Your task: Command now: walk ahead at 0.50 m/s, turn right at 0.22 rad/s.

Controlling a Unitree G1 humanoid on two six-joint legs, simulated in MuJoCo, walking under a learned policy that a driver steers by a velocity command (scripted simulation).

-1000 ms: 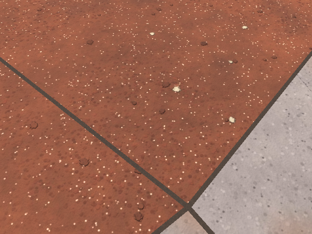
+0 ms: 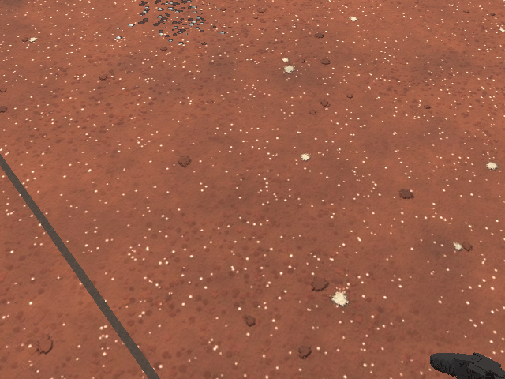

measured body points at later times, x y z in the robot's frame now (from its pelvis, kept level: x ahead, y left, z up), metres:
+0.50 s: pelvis +0.26 -0.04 -0.01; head +0.29 -0.05 +0.44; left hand +0.52 +0.14 -0.10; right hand +0.20 -0.32 -0.14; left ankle +0.10 +0.10 -0.72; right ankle +0.35 -0.15 -0.73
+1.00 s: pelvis +0.54 -0.11 +0.00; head +0.56 -0.12 +0.45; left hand +0.67 +0.15 -0.12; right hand +0.64 -0.41 -0.09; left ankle +0.72 -0.06 -0.72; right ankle +0.35 -0.16 -0.73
